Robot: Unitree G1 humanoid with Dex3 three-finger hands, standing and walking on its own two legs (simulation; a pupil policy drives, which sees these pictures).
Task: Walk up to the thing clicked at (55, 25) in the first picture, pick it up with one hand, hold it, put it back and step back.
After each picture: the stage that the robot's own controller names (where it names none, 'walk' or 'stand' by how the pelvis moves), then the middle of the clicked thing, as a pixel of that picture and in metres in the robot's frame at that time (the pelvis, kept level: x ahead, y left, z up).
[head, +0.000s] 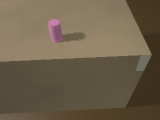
stand; (55, 31) +0.73 +0.17 -0.05
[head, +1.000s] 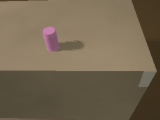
walk; (51, 39) +0.64 +0.20 -0.04
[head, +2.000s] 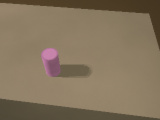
stand; (51, 62) +0.47 +0.16 -0.03
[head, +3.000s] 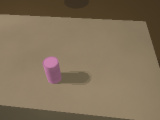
stand; (52, 70) +0.47 +0.16 -0.05
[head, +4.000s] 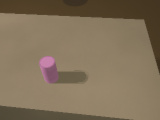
stand; (49, 70) +0.46 +0.17 -0.05
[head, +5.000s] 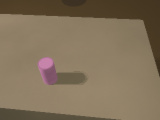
stand; (48, 71) +0.46 +0.18 -0.05
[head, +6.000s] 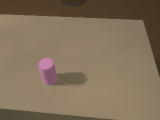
stand; (48, 71) +0.45 +0.18 -0.05
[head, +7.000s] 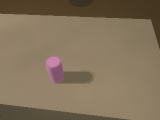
rise first; (55, 70) +0.46 +0.17 -0.05
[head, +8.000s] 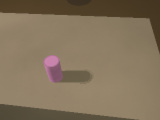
go down; (53, 69) +0.46 +0.17 -0.05
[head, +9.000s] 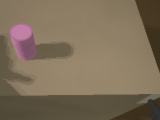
go down; (24, 43) +0.48 +0.16 +0.01
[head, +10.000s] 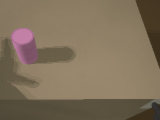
go down; (25, 47) +0.47 +0.16 +0.02
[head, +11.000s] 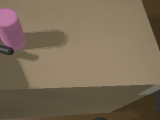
close in; (10, 30) +0.49 +0.17 +0.06
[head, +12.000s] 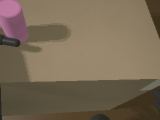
close; (13, 23) +0.51 +0.15 +0.07
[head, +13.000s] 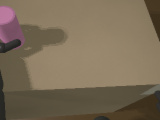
lift; (8, 29) +0.50 +0.17 +0.07
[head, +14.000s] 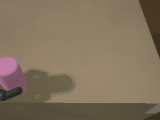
lift; (11, 77) +0.36 +0.21 +0.05
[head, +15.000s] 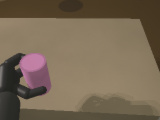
hold; (37, 75) +0.31 +0.15 +0.15
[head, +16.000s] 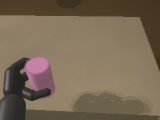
hold; (41, 78) +0.32 +0.14 +0.11
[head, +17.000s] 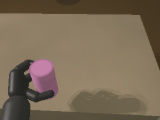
hold; (45, 80) +0.32 +0.13 +0.10
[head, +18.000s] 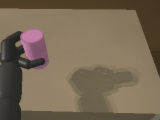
crouch; (36, 50) +0.42 +0.15 +0.12
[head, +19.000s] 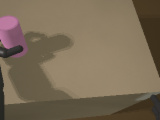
lower; (12, 37) +0.49 +0.16 +0.03
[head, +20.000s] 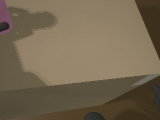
lower; out of the picture +0.54 +0.16 +0.08
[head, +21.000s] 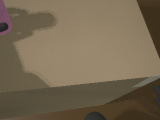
lower; out of the picture +0.54 +0.16 +0.07
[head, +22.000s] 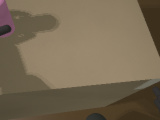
lower; out of the picture +0.53 +0.16 +0.07
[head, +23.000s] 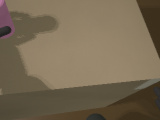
rest; out of the picture +0.53 +0.16 +0.07
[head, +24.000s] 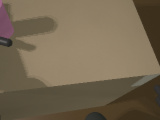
withdraw; out of the picture +0.53 +0.16 +0.07
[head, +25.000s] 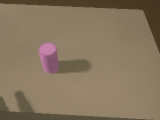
sink last; (49, 58) +0.47 +0.15 +0.01
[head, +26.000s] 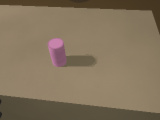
stand; (57, 52) +0.52 +0.15 +0.01
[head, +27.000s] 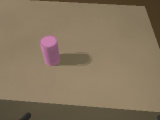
stand; (50, 51) +0.50 +0.15 +0.01
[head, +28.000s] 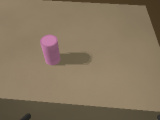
stand; (51, 50) +0.51 +0.15 +0.01
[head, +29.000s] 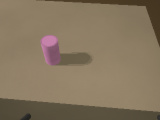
stand; (51, 50) +0.51 +0.15 +0.01
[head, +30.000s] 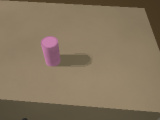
stand; (51, 52) +0.51 +0.14 +0.01
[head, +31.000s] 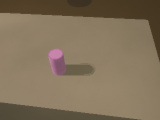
stand; (57, 62) +0.51 +0.14 -0.05
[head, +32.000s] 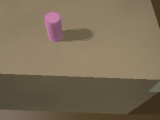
walk; (54, 27) +0.58 +0.13 -0.03
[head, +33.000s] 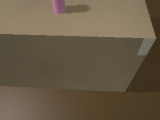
walk; (58, 1) +0.83 +0.15 -0.02
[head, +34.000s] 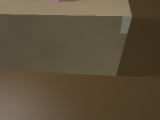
stand; out of the picture +1.11 +0.20 -0.03
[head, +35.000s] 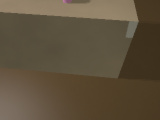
stand; out of the picture +1.12 +0.14 -0.05
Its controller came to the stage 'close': yes
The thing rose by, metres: 0.18
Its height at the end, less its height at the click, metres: +0.00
